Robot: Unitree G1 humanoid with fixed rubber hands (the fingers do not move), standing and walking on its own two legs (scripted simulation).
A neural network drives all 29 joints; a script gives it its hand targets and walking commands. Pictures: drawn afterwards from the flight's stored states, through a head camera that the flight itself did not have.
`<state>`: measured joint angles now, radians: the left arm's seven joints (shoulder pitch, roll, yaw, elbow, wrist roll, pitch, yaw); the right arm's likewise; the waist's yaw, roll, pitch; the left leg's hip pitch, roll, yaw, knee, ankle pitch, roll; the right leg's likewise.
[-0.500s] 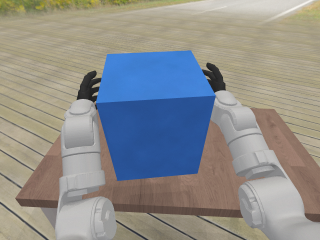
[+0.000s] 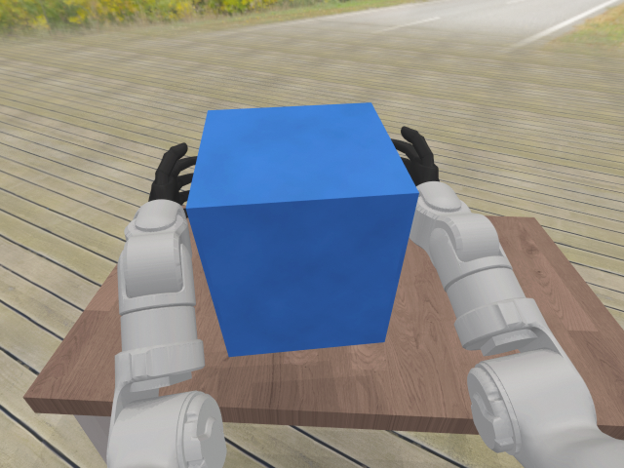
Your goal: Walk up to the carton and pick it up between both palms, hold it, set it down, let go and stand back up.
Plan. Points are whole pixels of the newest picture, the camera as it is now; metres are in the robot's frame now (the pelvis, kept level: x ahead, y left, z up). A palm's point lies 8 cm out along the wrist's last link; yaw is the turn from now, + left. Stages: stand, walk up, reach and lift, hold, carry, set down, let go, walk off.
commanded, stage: hold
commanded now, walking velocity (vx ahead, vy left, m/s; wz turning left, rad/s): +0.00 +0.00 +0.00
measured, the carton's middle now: (299, 230) +0.37 -0.01 +0.19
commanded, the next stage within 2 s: none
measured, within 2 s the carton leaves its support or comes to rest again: neither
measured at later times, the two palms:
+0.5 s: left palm (173, 206) +0.35 +0.14 +0.25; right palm (429, 193) +0.35 -0.16 +0.25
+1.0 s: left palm (167, 211) +0.36 +0.15 +0.24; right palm (418, 194) +0.36 -0.16 +0.24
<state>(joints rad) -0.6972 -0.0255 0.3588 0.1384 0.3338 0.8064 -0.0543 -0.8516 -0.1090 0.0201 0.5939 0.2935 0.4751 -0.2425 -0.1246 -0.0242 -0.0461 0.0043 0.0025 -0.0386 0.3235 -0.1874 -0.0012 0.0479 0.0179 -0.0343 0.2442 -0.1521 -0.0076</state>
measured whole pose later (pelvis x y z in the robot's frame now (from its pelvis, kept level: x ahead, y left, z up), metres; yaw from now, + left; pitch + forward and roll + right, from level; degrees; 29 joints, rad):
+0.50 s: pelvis -0.02 +0.00 +0.00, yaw -1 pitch -7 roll +0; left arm -0.79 -0.02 0.37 0.25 0.34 0.79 -0.04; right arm -0.91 -0.09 -0.06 0.67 0.19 0.46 -0.19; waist -0.10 -0.01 -0.05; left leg -0.05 0.00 -0.02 0.31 -0.14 0.00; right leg -0.04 0.01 -0.02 0.28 -0.13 -0.01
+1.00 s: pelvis +0.00 +0.00 +0.00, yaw +0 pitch -8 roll -1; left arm -0.67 -0.02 0.34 0.08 0.33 0.82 -0.05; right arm -0.83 -0.10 0.02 0.54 0.31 0.48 -0.25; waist -0.14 -0.02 -0.03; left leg 0.00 0.00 -0.04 0.34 -0.19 0.00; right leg 0.05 0.02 -0.04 0.25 -0.16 -0.01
